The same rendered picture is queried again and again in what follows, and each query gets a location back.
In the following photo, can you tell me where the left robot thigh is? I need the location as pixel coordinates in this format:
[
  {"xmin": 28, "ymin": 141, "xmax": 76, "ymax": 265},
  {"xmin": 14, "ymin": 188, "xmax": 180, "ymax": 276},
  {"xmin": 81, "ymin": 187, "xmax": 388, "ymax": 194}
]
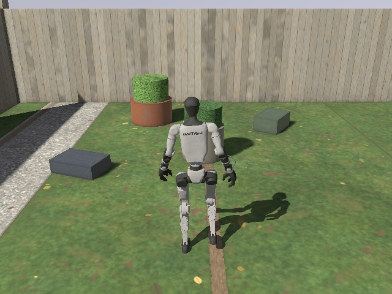
[{"xmin": 176, "ymin": 172, "xmax": 190, "ymax": 216}]

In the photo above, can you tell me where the right robot forearm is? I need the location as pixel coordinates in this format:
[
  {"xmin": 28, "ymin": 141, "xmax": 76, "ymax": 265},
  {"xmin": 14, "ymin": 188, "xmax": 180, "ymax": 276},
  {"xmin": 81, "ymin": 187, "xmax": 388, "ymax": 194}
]
[{"xmin": 219, "ymin": 147, "xmax": 233, "ymax": 173}]

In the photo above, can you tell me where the robot left hand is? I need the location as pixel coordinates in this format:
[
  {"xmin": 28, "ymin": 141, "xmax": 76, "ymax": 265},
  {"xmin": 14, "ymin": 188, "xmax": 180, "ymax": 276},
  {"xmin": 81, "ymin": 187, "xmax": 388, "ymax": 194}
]
[{"xmin": 159, "ymin": 169, "xmax": 172, "ymax": 181}]

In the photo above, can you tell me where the left robot forearm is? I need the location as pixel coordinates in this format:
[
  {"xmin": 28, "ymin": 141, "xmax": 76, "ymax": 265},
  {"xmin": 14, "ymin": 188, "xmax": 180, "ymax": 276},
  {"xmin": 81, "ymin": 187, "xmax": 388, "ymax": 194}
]
[{"xmin": 160, "ymin": 148, "xmax": 172, "ymax": 171}]

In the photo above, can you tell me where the robot left upper arm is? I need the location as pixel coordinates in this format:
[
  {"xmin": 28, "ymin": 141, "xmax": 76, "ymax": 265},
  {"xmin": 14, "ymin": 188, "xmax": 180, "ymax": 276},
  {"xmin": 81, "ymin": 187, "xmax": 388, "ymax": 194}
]
[{"xmin": 165, "ymin": 124, "xmax": 181, "ymax": 157}]

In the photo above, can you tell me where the robot left foot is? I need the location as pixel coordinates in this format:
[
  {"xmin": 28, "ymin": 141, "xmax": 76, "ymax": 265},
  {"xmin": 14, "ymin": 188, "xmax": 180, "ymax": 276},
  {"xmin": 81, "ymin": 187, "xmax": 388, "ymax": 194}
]
[{"xmin": 182, "ymin": 238, "xmax": 190, "ymax": 254}]

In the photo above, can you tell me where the robot right upper arm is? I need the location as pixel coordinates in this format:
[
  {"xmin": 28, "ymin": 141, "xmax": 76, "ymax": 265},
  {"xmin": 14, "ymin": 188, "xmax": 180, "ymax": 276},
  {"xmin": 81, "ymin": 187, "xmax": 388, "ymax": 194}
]
[{"xmin": 206, "ymin": 122, "xmax": 224, "ymax": 156}]

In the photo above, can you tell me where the robot right hand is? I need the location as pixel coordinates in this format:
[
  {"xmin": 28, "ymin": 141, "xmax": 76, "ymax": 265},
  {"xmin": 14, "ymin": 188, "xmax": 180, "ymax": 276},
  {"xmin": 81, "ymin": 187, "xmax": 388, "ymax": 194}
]
[{"xmin": 223, "ymin": 171, "xmax": 236, "ymax": 187}]

